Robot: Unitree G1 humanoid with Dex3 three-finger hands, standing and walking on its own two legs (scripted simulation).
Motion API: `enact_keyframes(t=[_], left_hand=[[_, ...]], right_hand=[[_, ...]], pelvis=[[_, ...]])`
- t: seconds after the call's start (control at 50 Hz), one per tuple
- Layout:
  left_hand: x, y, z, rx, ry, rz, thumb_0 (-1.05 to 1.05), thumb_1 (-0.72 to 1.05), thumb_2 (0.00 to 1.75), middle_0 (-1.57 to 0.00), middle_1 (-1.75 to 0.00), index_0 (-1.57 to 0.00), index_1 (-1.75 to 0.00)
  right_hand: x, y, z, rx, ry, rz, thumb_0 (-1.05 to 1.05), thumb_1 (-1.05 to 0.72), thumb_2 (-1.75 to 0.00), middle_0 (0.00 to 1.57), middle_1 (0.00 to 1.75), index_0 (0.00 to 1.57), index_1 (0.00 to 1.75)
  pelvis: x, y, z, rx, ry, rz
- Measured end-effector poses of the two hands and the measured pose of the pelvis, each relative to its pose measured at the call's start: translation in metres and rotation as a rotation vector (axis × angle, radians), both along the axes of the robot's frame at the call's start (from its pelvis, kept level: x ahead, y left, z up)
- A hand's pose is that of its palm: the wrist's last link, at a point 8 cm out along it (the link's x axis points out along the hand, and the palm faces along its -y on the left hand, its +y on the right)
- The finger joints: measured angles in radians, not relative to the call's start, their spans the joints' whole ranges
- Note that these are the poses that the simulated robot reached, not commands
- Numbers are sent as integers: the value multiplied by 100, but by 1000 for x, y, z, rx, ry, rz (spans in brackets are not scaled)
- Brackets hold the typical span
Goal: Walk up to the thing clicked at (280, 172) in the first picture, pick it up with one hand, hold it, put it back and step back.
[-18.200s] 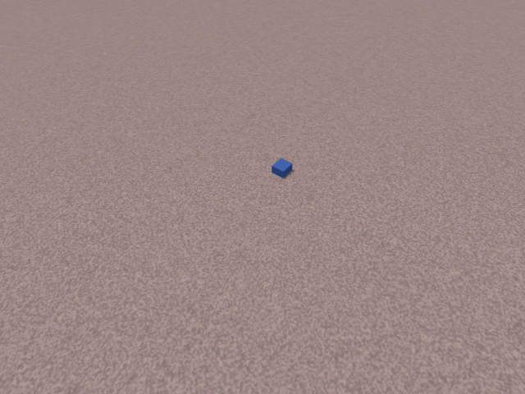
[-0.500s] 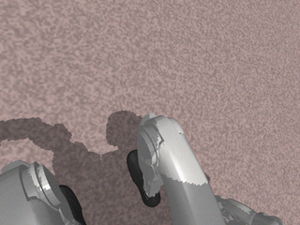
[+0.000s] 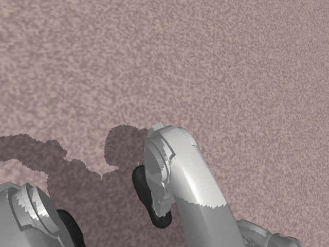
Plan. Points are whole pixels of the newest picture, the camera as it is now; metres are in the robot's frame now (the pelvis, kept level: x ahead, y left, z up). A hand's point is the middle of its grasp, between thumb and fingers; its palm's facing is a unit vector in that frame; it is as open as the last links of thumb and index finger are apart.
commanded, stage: rest palm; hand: left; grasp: from above
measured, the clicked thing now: out of the picture +0.39 +0.33 -0.27
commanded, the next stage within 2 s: close in 0.58 s
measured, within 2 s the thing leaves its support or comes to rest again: neither
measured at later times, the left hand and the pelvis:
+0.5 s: hand out of the picture +0.40 +0.33 -0.25, palm faces +0.05 -0.49 -0.87, open 13.6 cm; pelvis +0.00 +0.00 +0.00, yaw -1 degrees
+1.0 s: hand out of the picture +0.40 +0.33 -0.26, palm faces +0.06 -0.49 -0.87, open 12.8 cm; pelvis +0.01 +0.00 +0.00, yaw -1 degrees
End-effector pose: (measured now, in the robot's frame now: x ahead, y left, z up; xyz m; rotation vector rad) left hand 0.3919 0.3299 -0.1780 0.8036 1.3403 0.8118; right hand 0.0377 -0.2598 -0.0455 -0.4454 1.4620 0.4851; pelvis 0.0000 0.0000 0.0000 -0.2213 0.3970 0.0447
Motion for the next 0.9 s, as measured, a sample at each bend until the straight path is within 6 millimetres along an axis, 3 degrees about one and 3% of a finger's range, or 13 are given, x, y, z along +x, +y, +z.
enact_keyframes(t=[0.08, 0.26, 0.4, 0.52, 0.68, 0.9], left_hand=[[-4, -4, -7, -19, 0, 41, 0, -47, 98, -16, -93, -12, -97], [5, 5, -4, 35, -27, 23, 0, -46, 97, -16, -93, -12, -97], [2, 1, -14, -32, -20, 82, 0, -45, 97, -16, -94, -12, -97], [5, 9, -13, 18, -1, 15, 0, -43, 95, -17, -93, -14, -97], [-1, 12, -17, 13, -1, 60, 0, -45, 96, -16, -93, -13, -97], [-1, 12, -21, -3, -2, 44, 0, -33, 89, -25, -88, -22, -91]], right_hand=[[-1, -2, 3, -10, 12, 9, 0, -92, -91, 20, 30, 19, 30], [4, -8, 4, -27, 12, 26, 0, -93, -91, 20, 30, 19, 30], [6, -2, 3, -24, 11, 27, 0, -93, -91, 19, 30, 19, 30], [9, 3, 2, -18, 18, 20, 0, -92, -91, 20, 30, 19, 30], [11, 6, 5, -16, 22, 27, 0, -92, -91, 20, 30, 19, 30], [11, 3, 11, -44, 31, 35, 0, -91, -91, 20, 30, 19, 30]], pelvis=[[-1, -2, 0, -1, -8, 1], [3, -1, -1, -5, -6, -2], [2, 1, -2, -13, -8, -7], [5, 1, -1, -18, 1, -6], [6, 2, 1, -25, 7, -9], [6, 2, 1, -34, 3, -8]])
